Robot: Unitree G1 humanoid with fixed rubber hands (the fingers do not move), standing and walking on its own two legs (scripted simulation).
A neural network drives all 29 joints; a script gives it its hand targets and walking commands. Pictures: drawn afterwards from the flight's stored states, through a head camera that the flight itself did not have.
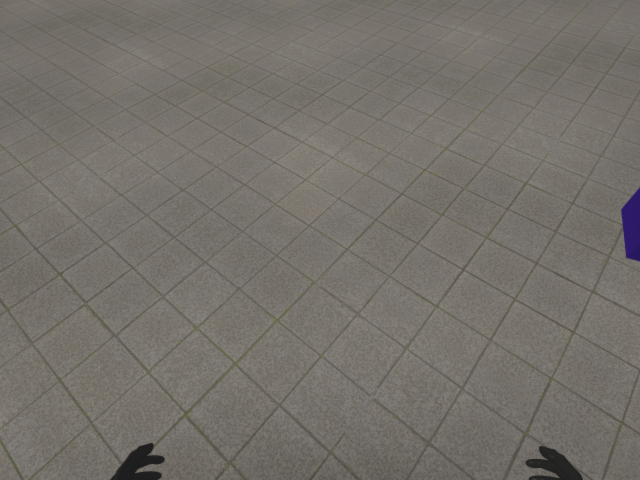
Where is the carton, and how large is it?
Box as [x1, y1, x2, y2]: [621, 188, 639, 260]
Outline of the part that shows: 639,188 621,209 626,257 639,260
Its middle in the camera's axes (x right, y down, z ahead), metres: +1.32 -0.07 +1.43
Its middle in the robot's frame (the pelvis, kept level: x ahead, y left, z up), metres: +1.01 -1.27 -0.64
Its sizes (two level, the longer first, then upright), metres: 0.268 0.211 0.250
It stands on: the floor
